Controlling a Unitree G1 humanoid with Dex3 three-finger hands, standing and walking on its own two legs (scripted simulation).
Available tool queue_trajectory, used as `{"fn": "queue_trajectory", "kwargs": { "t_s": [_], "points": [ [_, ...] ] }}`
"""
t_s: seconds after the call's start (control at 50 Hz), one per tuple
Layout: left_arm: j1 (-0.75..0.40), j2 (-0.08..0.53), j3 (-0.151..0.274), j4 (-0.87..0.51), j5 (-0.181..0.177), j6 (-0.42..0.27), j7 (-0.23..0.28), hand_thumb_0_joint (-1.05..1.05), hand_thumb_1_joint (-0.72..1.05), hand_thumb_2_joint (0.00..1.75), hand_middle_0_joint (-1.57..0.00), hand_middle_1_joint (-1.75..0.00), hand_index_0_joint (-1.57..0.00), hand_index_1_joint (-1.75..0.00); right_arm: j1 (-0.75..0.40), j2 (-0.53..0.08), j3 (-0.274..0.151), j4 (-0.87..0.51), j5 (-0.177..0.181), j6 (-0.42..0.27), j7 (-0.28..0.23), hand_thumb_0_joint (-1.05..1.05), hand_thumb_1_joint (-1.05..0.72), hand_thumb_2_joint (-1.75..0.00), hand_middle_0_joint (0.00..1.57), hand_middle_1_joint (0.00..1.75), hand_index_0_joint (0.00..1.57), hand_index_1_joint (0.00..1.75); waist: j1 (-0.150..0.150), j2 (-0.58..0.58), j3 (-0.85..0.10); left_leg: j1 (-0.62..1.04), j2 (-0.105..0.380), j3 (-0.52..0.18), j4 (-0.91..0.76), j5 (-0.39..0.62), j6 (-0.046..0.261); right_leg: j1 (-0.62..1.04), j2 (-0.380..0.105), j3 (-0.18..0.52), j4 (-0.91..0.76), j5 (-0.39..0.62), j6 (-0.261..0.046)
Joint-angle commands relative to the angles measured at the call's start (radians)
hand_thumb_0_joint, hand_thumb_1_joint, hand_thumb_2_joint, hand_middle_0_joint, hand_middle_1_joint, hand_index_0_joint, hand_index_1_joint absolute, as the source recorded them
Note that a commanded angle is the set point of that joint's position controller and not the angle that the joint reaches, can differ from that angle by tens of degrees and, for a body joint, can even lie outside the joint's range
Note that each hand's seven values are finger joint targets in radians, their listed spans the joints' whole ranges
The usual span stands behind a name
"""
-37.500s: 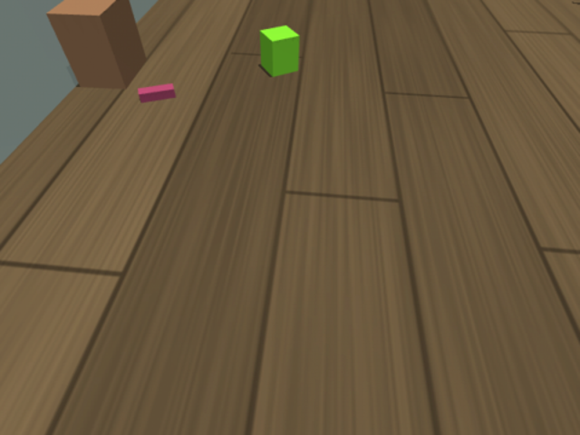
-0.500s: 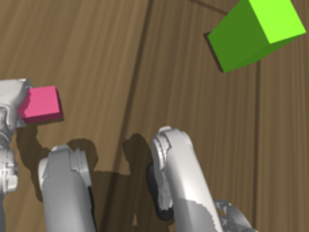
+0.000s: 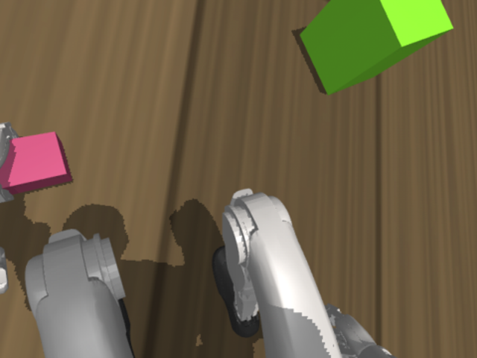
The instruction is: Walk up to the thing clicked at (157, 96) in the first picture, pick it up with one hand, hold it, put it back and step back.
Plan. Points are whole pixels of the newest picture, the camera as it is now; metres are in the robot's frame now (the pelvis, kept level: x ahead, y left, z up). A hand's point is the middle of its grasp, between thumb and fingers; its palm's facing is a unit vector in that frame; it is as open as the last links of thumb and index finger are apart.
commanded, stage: rest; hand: left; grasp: from above
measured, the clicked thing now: out of the picture +0.43 +0.31 -0.24
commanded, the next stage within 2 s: open in 0.68 s
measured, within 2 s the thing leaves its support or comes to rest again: rests again in 0.30 s
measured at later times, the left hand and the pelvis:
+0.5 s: hand (2, 173) +0.43 +0.29 -0.25, palm faces -0.46 -0.13 -0.88, open 10.8 cm; pelvis +0.00 +0.00 -0.01, yaw -2 degrees
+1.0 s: hand (2, 175) +0.43 +0.29 -0.25, palm faces -0.47 -0.14 -0.87, open 11.0 cm; pelvis -0.01 +0.01 -0.01, yaw -4 degrees
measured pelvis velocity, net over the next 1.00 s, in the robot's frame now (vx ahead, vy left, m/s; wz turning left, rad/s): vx -0.01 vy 0.01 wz -0.06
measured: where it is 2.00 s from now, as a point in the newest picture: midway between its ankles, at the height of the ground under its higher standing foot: (182, 328)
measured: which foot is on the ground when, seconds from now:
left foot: down 0.00-1.00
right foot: down 0.00-1.00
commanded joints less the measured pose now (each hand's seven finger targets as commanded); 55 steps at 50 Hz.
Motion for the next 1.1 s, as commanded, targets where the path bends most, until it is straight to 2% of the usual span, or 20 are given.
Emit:
{"fn": "queue_trajectory", "kwargs": {
  "t_s": [0.0, 0.1, 0.14, 0.26, 0.36, 0.42, 0.46, 0.48, 0.5, 0.58, 0.62, 0.7, 0.72, 0.76, 0.88, 0.92, 0.94, 1.02, 1.04, 1.08],
  "points": [
    [-0.273, 0.273, 0.028, -0.134, -0.012, -0.013, 0.061, 0.00, 0.64, 1.00, -0.96, -0.88, -0.97, -0.86, 0.192, -0.291, -0.075, -0.005, 0.002, -0.008, -0.001, 0.00, -0.89, -0.89, 0.20, 0.30, 0.20, 0.30, 0.005, 0.398, -0.702, 0.528, 0.004, 0.132, -0.234, 0.221, 0.052, 0.354, 0.023, -0.131, -0.212, 0.271, -0.091],
    [-0.291, 0.277, 0.021, -0.108, -0.004, -0.024, 0.082, 0.00, 0.65, 1.01, -0.97, -0.87, -0.98, -0.86, 0.190, -0.310, -0.058, -0.005, -0.014, -0.026, 0.014, 0.00, -0.90, -0.89, 0.20, 0.30, 0.20, 0.30, -0.029, 0.395, -0.645, 0.518, 0.006, 0.125, -0.209, 0.219, 0.051, 0.352, 0.025, -0.144, -0.205, 0.280, -0.089],
    [-0.258, 0.297, 0.032, -0.105, 0.005, -0.024, 0.096, 0.00, 0.67, 1.00, -1.00, -0.86, -1.01, -0.85, 0.181, -0.305, -0.050, -0.002, -0.020, -0.031, 0.020, 0.00, -0.90, -0.90, 0.20, 0.30, 0.20, 0.30, -0.013, 0.427, -0.661, 0.534, 0.011, 0.123, -0.213, 0.230, 0.049, 0.368, 0.031, -0.142, -0.198, 0.292, -0.088],
    [-0.290, 0.304, 0.030, -0.081, 0.001, -0.018, 0.124, 0.00, 0.68, 1.01, -1.00, -0.86, -1.01, -0.85, 0.161, -0.320, -0.038, -0.011, -0.034, -0.048, 0.039, 0.00, -0.90, -0.90, 0.20, 0.30, 0.20, 0.30, -0.048, 0.410, -0.644, 0.515, 0.018, 0.112, -0.187, 0.244, 0.052, 0.372, 0.037, -0.153, -0.189, 0.322, -0.081],
    [-0.261, 0.329, 0.044, -0.073, -0.001, -0.008, 0.139, 0.00, 0.71, 0.97, -1.02, -0.84, -1.03, -0.82, 0.152, -0.334, -0.031, -0.011, -0.041, -0.063, 0.048, 0.00, -0.90, -0.90, 0.20, 0.30, 0.20, 0.30, -0.036, 0.431, -0.635, 0.523, 0.019, 0.107, -0.198, 0.232, 0.047, 0.378, 0.039, -0.162, -0.190, 0.306, -0.083],
    [-0.274, 0.297, 0.013, -0.054, -0.009, -0.010, 0.136, 0.00, 0.69, 0.98, -1.01, -0.86, -1.02, -0.84, 0.147, -0.334, -0.022, -0.011, -0.039, -0.070, 0.053, 0.00, -0.90, -0.90, 0.20, 0.30, 0.20, 0.30, -0.051, 0.427, -0.599, 0.503, 0.018, 0.102, -0.198, 0.201, 0.048, 0.365, 0.039, -0.167, -0.190, 0.280, -0.085],
    [-0.249, 0.354, 0.057, -0.043, -0.006, -0.008, 0.140, 0.00, 0.70, 0.97, -1.02, -0.84, -1.03, -0.83, 0.161, -0.353, -0.028, -0.010, -0.045, -0.072, 0.055, 0.00, -0.90, -0.90, 0.20, 0.30, 0.20, 0.30, -0.052, 0.423, -0.611, 0.512, 0.020, 0.098, -0.193, 0.222, 0.048, 0.383, 0.039, -0.170, -0.186, 0.301, -0.082],
    [-0.260, 0.300, 0.008, -0.036, -0.003, -0.005, 0.131, 0.00, 0.69, 0.96, -1.01, -0.83, -1.03, -0.82, 0.146, -0.338, -0.020, -0.026, -0.043, -0.076, 0.059, 0.00, -0.90, -0.90, 0.20, 0.30, 0.20, 0.30, -0.058, 0.414, -0.610, 0.510, 0.021, 0.097, -0.186, 0.230, 0.050, 0.386, 0.042, -0.164, -0.184, 0.312, -0.080],
    [-0.270, 0.336, 0.033, 0.000, -0.008, -0.006, 0.137, 0.00, 0.69, 0.94, -1.01, -0.83, -1.02, -0.82, 0.151, -0.349, -0.019, -0.009, -0.047, -0.078, 0.062, 0.00, -0.90, -0.90, 0.20, 0.30, 0.20, 0.30, -0.070, 0.399, -0.584, 0.490, 0.022, 0.095, -0.183, 0.209, 0.052, 0.372, 0.041, -0.170, -0.186, 0.295, -0.079],
    [-0.275, 0.327, 0.016, 0.011, -0.014, -0.015, 0.133, 0.00, 0.65, 0.93, -0.97, -0.84, -0.99, -0.82, 0.144, -0.358, -0.015, -0.017, -0.046, -0.089, 0.065, 0.00, -0.90, -0.90, 0.20, 0.30, 0.20, 0.30, -0.080, 0.390, -0.545, 0.476, 0.022, 0.088, -0.185, 0.176, 0.052, 0.358, 0.042, -0.176, -0.195, 0.264, -0.079],
    [-0.264, 0.334, 0.013, -0.005, -0.016, -0.019, 0.135, 0.00, 0.63, 0.92, -0.97, -0.81, -0.98, -0.80, 0.141, -0.360, -0.011, -0.022, -0.042, -0.091, 0.064, 0.00, -0.90, -0.90, 0.20, 0.30, 0.20, 0.30, -0.062, 0.398, -0.572, 0.483, 0.021, 0.088, -0.193, 0.191, 0.052, 0.388, 0.046, -0.170, -0.206, 0.274, -0.078],
    [-0.240, 0.362, 0.043, 0.033, -0.013, -0.024, 0.147, 0.00, 0.61, 0.94, -0.95, -0.82, -0.96, -0.81, 0.155, -0.361, 0.001, -0.016, -0.050, -0.083, 0.065, 0.00, -0.90, -0.90, 0.20, 0.30, 0.20, 0.30, -0.069, 0.392, -0.568, 0.482, 0.024, 0.078, -0.196, 0.218, 0.049, 0.401, 0.046, -0.179, -0.197, 0.296, -0.077],
    [-0.245, 0.323, 0.007, 0.050, -0.011, -0.023, 0.141, 0.00, 0.59, 0.91, -0.93, -0.83, -0.94, -0.81, 0.132, -0.358, 0.003, -0.028, -0.050, -0.085, 0.065, 0.00, -0.90, -0.90, 0.20, 0.30, 0.20, 0.30, -0.072, 0.386, -0.550, 0.473, 0.024, 0.078, -0.197, 0.197, 0.049, 0.379, 0.047, -0.177, -0.194, 0.279, -0.080],
    [-0.268, 0.339, 0.008, 0.053, -0.012, -0.027, 0.144, 0.00, 0.59, 0.92, -0.93, -0.82, -0.94, -0.81, 0.132, -0.365, 0.007, -0.030, -0.055, -0.088, 0.068, 0.00, -0.90, -0.90, 0.20, 0.30, 0.20, 0.30, -0.089, 0.373, -0.523, 0.462, 0.026, 0.076, -0.190, 0.168, 0.053, 0.364, 0.048, -0.183, -0.201, 0.258, -0.076],
    [-0.267, 0.354, 0.003, 0.043, -0.003, -0.031, 0.152, 0.00, 0.11, 0.82, -0.48, -0.83, -0.49, -0.81, 0.112, -0.364, 0.025, -0.028, -0.061, -0.098, 0.072, 0.00, -0.89, -0.90, 0.20, 0.30, 0.20, 0.30, -0.084, 0.387, -0.508, 0.466, 0.025, 0.070, -0.200, 0.153, 0.048, 0.362, 0.048, -0.187, -0.199, 0.239, -0.078],
    [-0.283, 0.338, -0.022, 0.041, 0.000, -0.033, 0.152, 0.00, -0.05, 0.83, -0.40, -0.86, -0.42, -0.84, 0.105, -0.375, 0.018, -0.040, -0.057, -0.106, 0.075, 0.00, -0.89, -0.90, 0.20, 0.30, 0.20, 0.30, -0.094, 0.406, -0.498, 0.469, 0.026, 0.071, -0.194, 0.142, 0.048, 0.349, 0.048, -0.184, -0.198, 0.235, -0.078],
    [-0.278, 0.368, 0.005, 0.043, 0.001, -0.035, 0.158, 0.00, -0.13, 0.85, -0.37, -0.86, -0.38, -0.85, 0.122, -0.378, 0.022, -0.030, -0.063, -0.108, 0.078, 0.00, -0.89, -0.90, 0.20, 0.30, 0.20, 0.30, -0.093, 0.397, -0.508, 0.476, 0.027, 0.069, -0.198, 0.157, 0.048, 0.365, 0.048, -0.189, -0.201, 0.248, -0.076],
    [-0.278, 0.369, 0.003, 0.035, 0.010, -0.033, 0.174, 0.00, -0.26, 0.88, -0.28, -0.89, -0.29, -0.88, 0.122, -0.381, 0.023, -0.023, -0.068, -0.118, 0.086, 0.00, -0.89, -0.90, 0.20, 0.30, 0.20, 0.30, -0.092, 0.437, -0.521, 0.510, 0.029, 0.063, -0.205, 0.172, 0.040, 0.360, 0.047, -0.197, -0.187, 0.259, -0.080],
    [-0.291, 0.320, -0.036, 0.030, 0.006, -0.030, 0.168, 0.00, -0.27, 0.89, -0.27, -0.90, -0.27, -0.89, 0.104, -0.379, 0.023, -0.033, -0.068, -0.127, 0.090, 0.00, -0.89, -0.90, 0.20, 0.30, 0.20, 0.30, -0.098, 0.433, -0.506, 0.508, 0.028, 0.064, -0.201, 0.161, 0.039, 0.342, 0.048, -0.198, -0.185, 0.252, -0.079],
    [-0.281, 0.357, -0.006, 0.036, 0.005, -0.025, 0.177, 0.00, -0.32, 0.93, -0.23, -0.94, -0.23, -0.93, 0.123, -0.391, 0.017, -0.024, -0.066, -0.128, 0.093, 0.00, -0.89, -0.90, 0.20, 0.30, 0.20, 0.30, -0.095, 0.452, -0.522, 0.522, 0.030, 0.060, -0.211, 0.171, 0.036, 0.358, 0.051, -0.199, -0.190, 0.263, -0.081]
  ]
}}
